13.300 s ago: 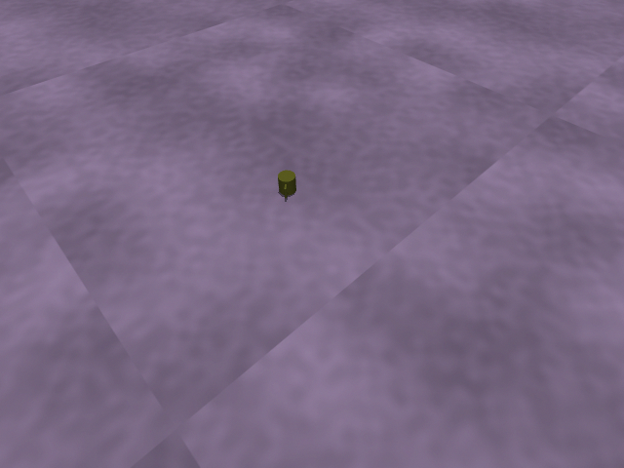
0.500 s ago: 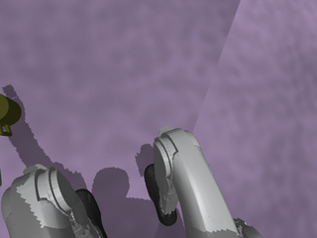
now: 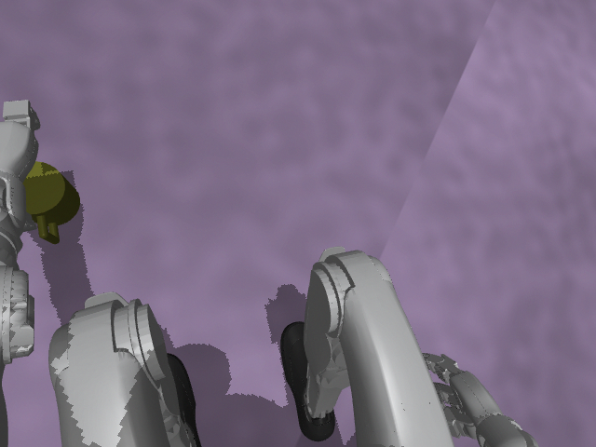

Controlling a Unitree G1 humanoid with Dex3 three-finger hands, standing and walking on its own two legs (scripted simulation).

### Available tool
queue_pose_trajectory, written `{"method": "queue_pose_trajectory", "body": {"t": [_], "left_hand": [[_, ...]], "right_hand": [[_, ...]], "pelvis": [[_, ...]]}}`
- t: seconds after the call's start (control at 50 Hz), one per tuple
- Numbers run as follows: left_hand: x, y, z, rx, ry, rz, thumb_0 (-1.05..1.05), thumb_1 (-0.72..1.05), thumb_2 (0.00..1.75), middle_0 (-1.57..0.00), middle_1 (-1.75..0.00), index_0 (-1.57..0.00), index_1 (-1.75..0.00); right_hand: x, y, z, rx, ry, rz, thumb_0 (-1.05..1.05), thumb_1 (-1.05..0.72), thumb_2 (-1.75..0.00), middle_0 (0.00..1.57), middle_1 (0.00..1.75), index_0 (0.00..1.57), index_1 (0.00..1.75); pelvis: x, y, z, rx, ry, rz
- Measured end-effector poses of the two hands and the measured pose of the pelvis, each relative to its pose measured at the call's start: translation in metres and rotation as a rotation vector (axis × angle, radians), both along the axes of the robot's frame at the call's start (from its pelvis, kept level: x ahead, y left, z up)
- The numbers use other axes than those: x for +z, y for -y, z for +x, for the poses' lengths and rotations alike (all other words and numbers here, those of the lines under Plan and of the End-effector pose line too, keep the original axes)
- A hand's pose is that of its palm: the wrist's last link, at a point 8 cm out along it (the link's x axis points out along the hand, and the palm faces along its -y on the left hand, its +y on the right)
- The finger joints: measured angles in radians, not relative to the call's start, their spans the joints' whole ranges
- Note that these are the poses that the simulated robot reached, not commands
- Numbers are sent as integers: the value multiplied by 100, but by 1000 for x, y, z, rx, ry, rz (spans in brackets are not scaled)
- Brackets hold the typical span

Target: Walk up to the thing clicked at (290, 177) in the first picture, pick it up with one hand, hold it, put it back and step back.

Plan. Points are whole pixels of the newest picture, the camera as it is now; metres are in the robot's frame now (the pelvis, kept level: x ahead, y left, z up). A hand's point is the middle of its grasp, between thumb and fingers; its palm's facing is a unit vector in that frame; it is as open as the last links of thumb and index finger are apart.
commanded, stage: rest palm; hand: left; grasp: from above
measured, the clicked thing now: (45, 205) +0.48 +0.30 -0.29
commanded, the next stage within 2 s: close in 1.04 s
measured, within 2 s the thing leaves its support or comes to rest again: neither
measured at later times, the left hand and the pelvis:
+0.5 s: hand (45, 196) +0.48 +0.28 -0.25, palm faces -0.48 -0.10 -0.87, open 14.2 cm; pelvis +0.01 +0.00 -0.02, yaw -4 degrees
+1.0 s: hand (47, 198) +0.48 +0.29 -0.26, palm faces -0.47 -0.13 -0.87, open 14.0 cm; pelvis +0.01 +0.00 -0.03, yaw -5 degrees
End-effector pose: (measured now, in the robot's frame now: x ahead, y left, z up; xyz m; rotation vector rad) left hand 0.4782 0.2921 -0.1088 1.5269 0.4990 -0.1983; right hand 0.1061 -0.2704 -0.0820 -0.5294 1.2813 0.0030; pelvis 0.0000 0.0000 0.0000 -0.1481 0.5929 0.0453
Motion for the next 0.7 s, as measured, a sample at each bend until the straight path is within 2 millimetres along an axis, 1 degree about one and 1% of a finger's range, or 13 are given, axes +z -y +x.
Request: {"method": "queue_pose_trajectory", "body": {"t": [0.06, 0.16, 0.18, 0.24, 0.28, 0.34, 0.38, 0.44, 0.6, 0.7], "left_hand": [[-9, 4, 1, 28, -62, -3, 0, -53, 99, -8, -102, -7, -102], [-38, 10, -3, 35, -138, -47, 0, -52, 97, -8, -104, -8, -103], [-44, 11, -4, 30, -145, -57, 0, -51, 97, -8, -104, -8, -103], [-52, 7, 0, 12, -96, -64, 0, -51, 96, -5, -106, -8, -103], [-57, 3, 2, 10, -84, -69, 0, -50, 95, -5, -106, -8, -103], [-67, 1, 4, -6, -90, -59, 0, -50, 95, -5, -105, -8, -103], [-71, 1, 5, -18, -78, -63, 0, -50, 95, -6, -104, -8, -102], [-77, 4, 6, -37, -73, -67, 0, -51, 96, -7, -103, -8, -101], [-82, 9, 10, -35, -33, -84, 0, -51, 98, -8, -100, -8, -100], [-85, 6, 10, -9, -33, -78, 0, -50, 99, -9, -99, -8, -99]], "right_hand": [[-4, 0, -15, -8, -29, 18, 0, -91, -90, 20, 30, 20, 30], [-8, 0, -55, -47, -137, 27, 0, -91, -90, 20, 30, 20, 30], [-8, 0, -63, -56, -162, 25, 0, -91, -90, 21, 30, 20, 30], [-8, -1, -84, -73, -229, 19, 0, -91, -90, 21, 30, 20, 30], [-7, -2, -94, -77, -265, 15, 0, -91, -90, 21, 30, 20, 30], [-6, -4, -102, -80, -296, 8, 0, -91, -90, 21, 30, 20, 30], [-5, -6, -103, -78, -305, 8, 0, -90, -90, 21, 30, 20, 30], [-5, -9, -100, -58, -302, 15, 0, -90, -90, 21, 30, 20, 30], [-6, -15, -74, 6, -215, 29, 0, -90, -90, 21, 30, 20, 30], [-6, -16, -61, 44, -170, 33, 0, -90, -90, 21, 30, 20, 30]], "pelvis": [[-1, 2, -1, -3, 5, 3], [-8, 5, -1, -12, 19, 6], [-10, 6, -1, -14, 23, 5], [-14, 7, 0, -19, 31, 2], [-17, 8, 1, -23, 34, -2], [-21, 7, 3, -29, 34, -12], [-22, 5, 4, -33, 34, -19], [-24, 4, 6, -36, 37, -27], [-27, 0, 8, -44, 53, -47], [-29, -1, 8, -46, 59, -51]]}}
